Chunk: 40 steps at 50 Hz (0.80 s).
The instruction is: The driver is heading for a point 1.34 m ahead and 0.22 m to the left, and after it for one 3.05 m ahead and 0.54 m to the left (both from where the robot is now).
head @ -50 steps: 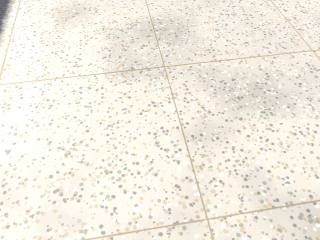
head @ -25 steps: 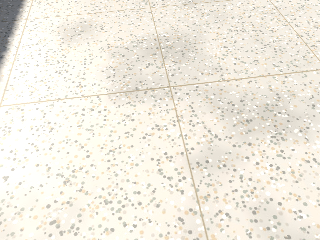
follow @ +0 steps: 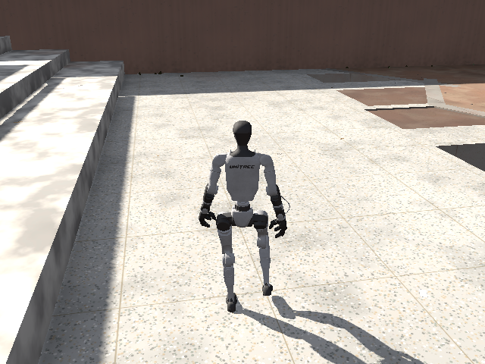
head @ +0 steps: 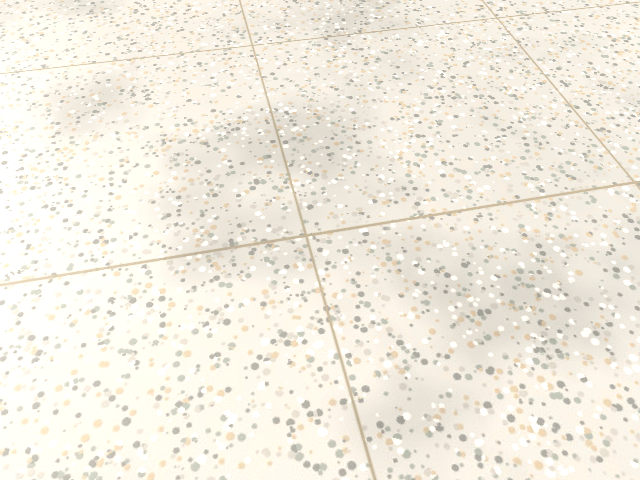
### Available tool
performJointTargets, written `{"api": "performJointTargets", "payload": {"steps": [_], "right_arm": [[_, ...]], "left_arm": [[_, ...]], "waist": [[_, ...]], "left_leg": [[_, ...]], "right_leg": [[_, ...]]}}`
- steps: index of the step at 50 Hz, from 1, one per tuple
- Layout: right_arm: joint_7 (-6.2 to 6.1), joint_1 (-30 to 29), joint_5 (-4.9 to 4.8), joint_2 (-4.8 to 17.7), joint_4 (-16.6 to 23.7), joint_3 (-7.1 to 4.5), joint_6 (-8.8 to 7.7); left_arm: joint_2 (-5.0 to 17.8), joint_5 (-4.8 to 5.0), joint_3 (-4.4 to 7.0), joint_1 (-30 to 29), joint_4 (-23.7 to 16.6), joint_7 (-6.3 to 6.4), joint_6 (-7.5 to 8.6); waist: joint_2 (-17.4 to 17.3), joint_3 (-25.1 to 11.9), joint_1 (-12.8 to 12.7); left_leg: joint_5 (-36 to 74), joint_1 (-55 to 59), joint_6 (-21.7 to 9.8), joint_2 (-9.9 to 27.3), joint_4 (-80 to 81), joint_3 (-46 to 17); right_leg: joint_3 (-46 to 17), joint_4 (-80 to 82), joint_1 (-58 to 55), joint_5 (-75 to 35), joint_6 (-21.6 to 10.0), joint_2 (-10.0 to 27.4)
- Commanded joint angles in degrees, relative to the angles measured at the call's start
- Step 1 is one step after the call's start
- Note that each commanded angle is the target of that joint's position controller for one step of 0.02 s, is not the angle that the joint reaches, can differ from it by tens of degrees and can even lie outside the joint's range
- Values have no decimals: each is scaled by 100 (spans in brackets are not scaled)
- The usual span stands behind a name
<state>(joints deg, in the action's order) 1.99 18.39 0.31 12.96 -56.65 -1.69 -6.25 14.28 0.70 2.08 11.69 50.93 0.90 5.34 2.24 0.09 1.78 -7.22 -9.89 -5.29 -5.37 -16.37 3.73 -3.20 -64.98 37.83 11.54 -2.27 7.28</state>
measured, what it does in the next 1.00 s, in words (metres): walks ahead, turning left: right foot, then left foot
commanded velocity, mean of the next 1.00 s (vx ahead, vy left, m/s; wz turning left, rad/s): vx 0.50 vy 0.00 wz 0.33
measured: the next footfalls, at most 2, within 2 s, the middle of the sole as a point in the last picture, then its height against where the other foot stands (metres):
right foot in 0.30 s outside the picture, level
left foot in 0.86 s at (268, 451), level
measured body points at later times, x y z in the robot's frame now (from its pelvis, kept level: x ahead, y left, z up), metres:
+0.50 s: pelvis +0.27 -0.08 +0.00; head +0.29 -0.09 +0.45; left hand +0.31 +0.19 -0.12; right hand +0.37 -0.34 -0.14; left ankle +0.26 +0.08 -0.65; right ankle +0.30 -0.17 -0.74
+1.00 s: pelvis +0.52 +0.03 -0.01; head +0.55 +0.05 +0.43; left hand +0.52 +0.33 -0.13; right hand +0.73 -0.18 -0.13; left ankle +0.55 +0.10 -0.74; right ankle +0.49 -0.16 -0.64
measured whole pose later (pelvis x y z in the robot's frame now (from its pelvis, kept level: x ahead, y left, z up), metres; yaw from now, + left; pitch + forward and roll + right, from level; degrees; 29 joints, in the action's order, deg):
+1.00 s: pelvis +0.52 +0.03 -0.01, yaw +24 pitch +1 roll +0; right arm 2.2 12.2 -0.9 15.2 -45.2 -5.0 -3.4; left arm 15.5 0.9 3.6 10.7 48.6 0.7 7.3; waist 0.6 3.1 0.2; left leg -10.1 -20.8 -6.2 -5.5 -29.6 0.9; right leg -2.2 -71.1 24.4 21.6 -0.5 4.5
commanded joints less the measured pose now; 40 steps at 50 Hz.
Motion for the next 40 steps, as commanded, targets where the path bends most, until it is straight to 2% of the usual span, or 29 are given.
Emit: {"api": "performJointTargets", "payload": {"steps": [1,5,8,10,12,13,14,15,16,17,18,19,20,22,24,26,29,33,37,38,40], "right_arm": [[-113,-235,-10,762,318,-122,-100],[-196,225,-102,923,219,-150,-25],[-199,540,-148,970,89,-168,38],[-209,639,-153,976,27,-184,96],[-221,611,-161,1027,15,-213,159],[-223,502,-159,1058,41,-216,191],[-218,405,-122,960,86,-172,217],[-205,307,-31,703,269,-57,200],[-171,1011,-84,-82,309,156,79],[-172,860,-232,494,216,24,-32],[-181,370,-351,909,379,-108,-71],[-224,85,-328,890,449,-126,-49],[-259,-56,-249,800,465,-161,7],[-243,145,-240,557,432,-197,180],[-227,138,-248,384,482,-207,299],[-226,-127,-213,379,637,-237,358],[-178,-589,-182,353,854,-255,356],[-36,-1391,-133,247,1177,-202,331],[111,-1975,-164,215,1541,-176,329],[145,-2013,-173,237,1616,-187,333],[181,-1816,-180,402,1700,-271,354]], "left_arm": [[254,-70,72,189,-244,37,-22],[162,-16,33,-738,-482,-35,43],[189,43,12,-1238,-645,-130,60],[254,58,17,-1425,-766,-208,96],[389,54,65,-1289,-802,-260,154],[506,47,133,-924,-730,-261,184],[752,40,277,-56,-474,-231,208],[1247,-32,431,1152,-232,-174,227],[1755,-87,558,1699,-74,-183,167],[1133,-110,400,1703,-107,-181,179],[834,-95,297,1176,-207,-169,201],[649,-83,224,633,-308,-177,207],[477,-75,180,310,-319,-201,212],[302,-132,149,136,-227,-213,240],[407,-152,194,226,-107,-181,264],[525,-176,240,325,-29,-120,257],[605,-185,267,409,37,-27,203],[760,-131,309,657,116,58,131],[860,-47,360,949,225,72,-12],[907,-22,377,916,218,73,-48],[1082,13,424,734,143,94,-105]], "waist": [[-428,311,-268],[-440,311,70],[-497,415,262],[-526,465,270],[-589,392,113],[-637,218,-141],[-567,-271,-559],[-105,-1199,-1014],[1479,-1998,-775],[1094,-2055,-910],[748,-1258,-802],[349,-866,-600],[181,-492,-454],[346,-235,-190],[248,-52,-98],[128,79,-102],[94,236,-177],[1,474,-442],[-1,644,-592],[38,627,-544],[250,341,-297]], "left_leg": [[416,-603,-982,1602,1162,-1184],[488,-116,-725,1512,1060,-905],[329,414,-695,1692,867,-944],[340,829,-642,1881,638,-1028],[640,1006,-553,2002,297,-1172],[1297,956,-478,1935,-107,-1165],[2061,737,-346,1615,-1064,-974],[1358,-310,-121,1205,-2830,-635],[-1605,-2677,275,211,-4931,-271],[-2398,-3236,210,350,-5844,-1217],[-1930,-3542,117,633,-6028,-1258],[-1406,-3322,136,928,-5850,-1113],[-1048,-3135,168,1087,-5521,-1079],[-664,-2609,186,1258,-5191,-1057],[-434,-2698,209,1264,-5097,-1030],[-62,-3055,261,1269,-4824,-1106],[606,-3322,325,1223,-3954,-1071],[1127,-3303,267,1195,-2879,-599],[661,-3482,103,1120,-2349,-236],[418,-3352,33,1051,-2259,-113],[-129,-2607,-167,701,-2202,256]], "right_leg": [[-10,833,111,-922,154,238],[217,2476,-93,-1756,201,-29],[267,3046,-100,-1603,198,-142],[242,3324,-60,-1229,80,-189],[274,3583,-475,-771,-70,-293],[383,3733,-1063,-609,-152,-448],[463,3843,-2207,-574,-290,-590],[-448,3710,-4013,-652,-666,301],[-2926,4233,-6111,207,-1468,1698],[-3648,4694,-5953,629,-1412,1741],[-2723,4749,-5227,338,-1115,1594],[-1945,4899,-4441,-171,-959,1369],[-1371,5148,-3823,-447,-855,1131],[-589,5479,-3185,-810,-713,811],[-67,5603,-3001,-1415,-745,759],[249,5675,-3059,-1732,-785,796],[668,5770,-3207,-1724,-738,765],[1138,5805,-3522,-1692,-651,820],[1407,5453,-4280,-2124,-585,1022],[1489,5284,-4380,-2512,-541,1052],[1670,4640,-4435,-4325,-427,1041]]}}
Velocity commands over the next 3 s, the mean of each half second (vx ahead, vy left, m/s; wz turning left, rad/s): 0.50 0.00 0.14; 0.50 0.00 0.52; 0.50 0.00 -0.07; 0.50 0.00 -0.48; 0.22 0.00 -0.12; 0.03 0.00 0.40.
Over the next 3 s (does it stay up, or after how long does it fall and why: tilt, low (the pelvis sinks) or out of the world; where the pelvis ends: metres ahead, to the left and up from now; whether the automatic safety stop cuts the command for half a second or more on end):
stays up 1.24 0.22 0.00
